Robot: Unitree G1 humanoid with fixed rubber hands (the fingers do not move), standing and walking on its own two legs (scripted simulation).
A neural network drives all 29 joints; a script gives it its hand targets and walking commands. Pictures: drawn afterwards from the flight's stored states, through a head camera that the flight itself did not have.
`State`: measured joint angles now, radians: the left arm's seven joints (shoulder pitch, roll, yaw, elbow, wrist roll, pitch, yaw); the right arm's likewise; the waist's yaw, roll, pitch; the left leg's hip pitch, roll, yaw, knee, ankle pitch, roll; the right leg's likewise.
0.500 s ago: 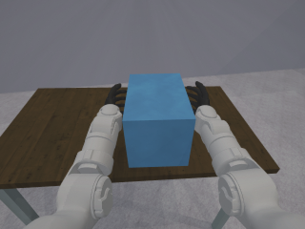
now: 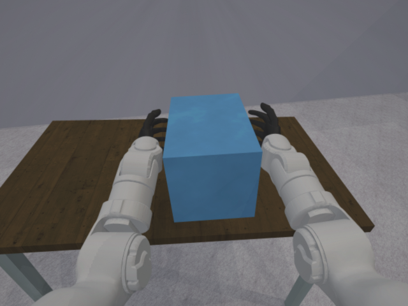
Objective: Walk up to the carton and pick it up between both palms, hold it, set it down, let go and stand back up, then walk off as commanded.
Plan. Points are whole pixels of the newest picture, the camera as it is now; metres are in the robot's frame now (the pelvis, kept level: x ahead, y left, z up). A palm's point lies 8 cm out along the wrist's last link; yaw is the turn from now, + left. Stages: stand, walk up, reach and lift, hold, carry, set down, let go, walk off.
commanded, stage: reach and lift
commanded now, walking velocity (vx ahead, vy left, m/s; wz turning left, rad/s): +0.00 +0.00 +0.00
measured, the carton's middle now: (209, 151) +0.40 -0.01 +0.15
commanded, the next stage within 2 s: hold in 0.54 s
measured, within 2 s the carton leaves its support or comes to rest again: neither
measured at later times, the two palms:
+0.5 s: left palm (146, 139) +0.39 +0.12 +0.20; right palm (272, 133) +0.38 -0.13 +0.21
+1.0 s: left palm (142, 139) +0.37 +0.12 +0.21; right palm (274, 130) +0.37 -0.13 +0.23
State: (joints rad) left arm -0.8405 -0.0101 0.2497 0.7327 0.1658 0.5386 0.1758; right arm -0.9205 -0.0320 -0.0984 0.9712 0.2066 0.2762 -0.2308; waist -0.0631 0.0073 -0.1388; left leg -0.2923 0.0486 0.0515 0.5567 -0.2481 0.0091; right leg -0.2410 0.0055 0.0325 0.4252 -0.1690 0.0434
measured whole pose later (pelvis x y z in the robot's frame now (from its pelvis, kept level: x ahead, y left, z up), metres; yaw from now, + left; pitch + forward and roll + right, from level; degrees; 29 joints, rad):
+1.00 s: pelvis -0.01 +0.00 +0.00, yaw +0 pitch -4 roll -2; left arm -0.83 -0.02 0.26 0.61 0.18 0.66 0.16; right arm -0.93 -0.05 -0.06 0.86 0.23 0.41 -0.25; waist -0.06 0.01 -0.13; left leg -0.23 0.05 0.05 0.56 -0.25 0.01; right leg -0.18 0.01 0.03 0.43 -0.17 0.04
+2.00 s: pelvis -0.01 +0.00 +0.00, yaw +0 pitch -4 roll -2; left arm -0.83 -0.03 0.27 0.60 0.18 0.66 0.15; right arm -0.93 -0.05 -0.06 0.84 0.24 0.43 -0.26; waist -0.06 0.01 -0.12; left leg -0.23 0.05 0.04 0.56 -0.25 0.01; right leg -0.18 0.01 0.03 0.43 -0.17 0.04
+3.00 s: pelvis -0.01 +0.00 +0.00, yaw +0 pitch -4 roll -2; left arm -0.83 -0.03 0.27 0.60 0.18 0.66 0.15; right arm -0.93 -0.05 -0.06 0.83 0.24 0.43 -0.27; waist -0.06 0.01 -0.12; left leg -0.23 0.05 0.04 0.56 -0.25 0.01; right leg -0.18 0.01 0.03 0.42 -0.17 0.04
